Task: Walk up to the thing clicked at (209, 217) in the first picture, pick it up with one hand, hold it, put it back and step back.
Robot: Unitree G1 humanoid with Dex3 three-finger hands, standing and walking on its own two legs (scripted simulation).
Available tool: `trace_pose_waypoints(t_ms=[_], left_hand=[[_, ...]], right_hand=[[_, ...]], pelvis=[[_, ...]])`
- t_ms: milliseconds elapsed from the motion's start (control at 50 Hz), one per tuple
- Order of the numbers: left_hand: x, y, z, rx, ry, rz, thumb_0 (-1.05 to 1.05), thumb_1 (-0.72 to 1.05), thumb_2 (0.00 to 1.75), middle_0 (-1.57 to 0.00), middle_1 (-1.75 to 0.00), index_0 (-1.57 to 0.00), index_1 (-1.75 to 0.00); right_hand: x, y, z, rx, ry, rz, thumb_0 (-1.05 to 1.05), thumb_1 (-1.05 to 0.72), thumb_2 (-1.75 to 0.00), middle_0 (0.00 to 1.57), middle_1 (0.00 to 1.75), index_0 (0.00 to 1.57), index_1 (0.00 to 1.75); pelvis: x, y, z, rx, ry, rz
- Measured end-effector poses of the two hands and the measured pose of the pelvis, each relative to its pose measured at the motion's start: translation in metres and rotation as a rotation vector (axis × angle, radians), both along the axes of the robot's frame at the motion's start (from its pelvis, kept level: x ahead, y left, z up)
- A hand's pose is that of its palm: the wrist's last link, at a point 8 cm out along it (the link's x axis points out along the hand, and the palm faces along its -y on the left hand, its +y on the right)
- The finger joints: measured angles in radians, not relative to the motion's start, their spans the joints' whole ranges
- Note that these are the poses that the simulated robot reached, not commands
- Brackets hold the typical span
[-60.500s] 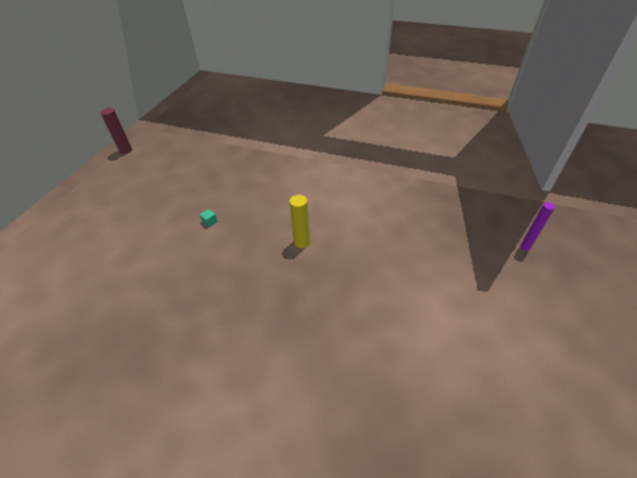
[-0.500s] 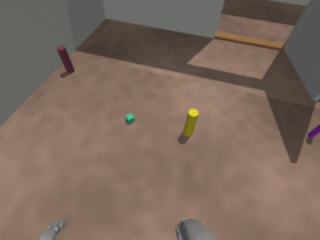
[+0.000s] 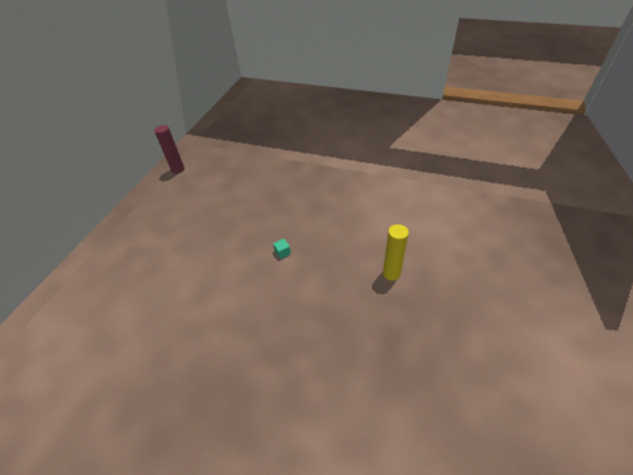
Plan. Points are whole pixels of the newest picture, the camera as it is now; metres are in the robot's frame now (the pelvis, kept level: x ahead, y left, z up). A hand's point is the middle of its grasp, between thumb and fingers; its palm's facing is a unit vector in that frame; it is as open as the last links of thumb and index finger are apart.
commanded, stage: step back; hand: left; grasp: from above
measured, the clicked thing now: (282, 248) +1.09 +0.23 -0.74
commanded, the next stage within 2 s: stand in 0.60 s
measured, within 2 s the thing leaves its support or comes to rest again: neither
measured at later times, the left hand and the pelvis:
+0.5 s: hand out of the picture +0.14 +0.25 -0.14, palm faces +0.02 -0.93 -0.37, open 7.3 cm; pelvis +0.04 -0.01 +0.00, yaw +1 degrees
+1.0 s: hand out of the picture +0.14 +0.26 -0.14, palm faces -0.01 -0.94 -0.33, open 7.3 cm; pelvis +0.05 +0.01 +0.02, yaw +0 degrees
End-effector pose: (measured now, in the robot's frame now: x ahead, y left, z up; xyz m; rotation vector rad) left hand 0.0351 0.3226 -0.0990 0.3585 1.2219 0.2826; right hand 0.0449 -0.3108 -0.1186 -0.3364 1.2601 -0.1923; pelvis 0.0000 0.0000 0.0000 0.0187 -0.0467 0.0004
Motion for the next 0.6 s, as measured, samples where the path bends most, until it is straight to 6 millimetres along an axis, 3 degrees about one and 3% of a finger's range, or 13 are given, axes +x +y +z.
trace_pose_waypoints(t_ms=[120,240,300,420,600], left_hand=[[0.022,0.004,-0.003,-0.018,0.008,-0.026,0.0,0.91,0.9,-0.21,-0.3,-0.2,-0.3],[0.059,-0.01,0.0,-0.02,-0.054,-0.067,0.0,0.91,0.9,-0.21,-0.3,-0.2,-0.3],[0.071,-0.021,-0.002,-0.01,-0.088,-0.064,0.0,0.91,0.9,-0.21,-0.3,-0.2,-0.3],[0.085,-0.035,0.002,-0.034,-0.105,-0.053,0.0,0.91,0.9,-0.21,-0.3,-0.21,-0.3],[0.107,-0.017,-0.009,-0.062,-0.1,-0.018,0.0,0.91,0.9,-0.21,-0.3,-0.21,-0.3]], right_hand=[[0.003,0.014,0.01,0.014,-0.048,-0.023,0.01,-0.9,-0.9,0.21,0.3,0.21,0.3],[0.011,-0.002,0.011,0.001,-0.052,-0.039,0.01,-0.9,-0.9,0.21,0.3,0.21,0.3],[0.024,-0.012,0.001,-0.005,-0.046,-0.049,0.01,-0.9,-0.9,0.21,0.3,0.21,0.3],[0.054,-0.009,0.001,0.005,-0.056,-0.019,0.01,-0.91,-0.9,0.2,0.3,0.2,0.3],[0.079,0.015,0.005,0.001,-0.053,0.008,0.01,-0.91,-0.9,0.2,0.3,0.21,0.3]], pelvis=[[0.006,0.004,0.005,-0.006,-0.001,-0.019],[0.017,-0.008,0.004,-0.01,0.0,-0.021],[0.023,-0.015,-0.002,-0.032,-0.009,-0.012],[0.038,-0.014,0.003,-0.012,0.002,0.003],[0.049,0.002,0.002,-0.006,0.006,0.004]])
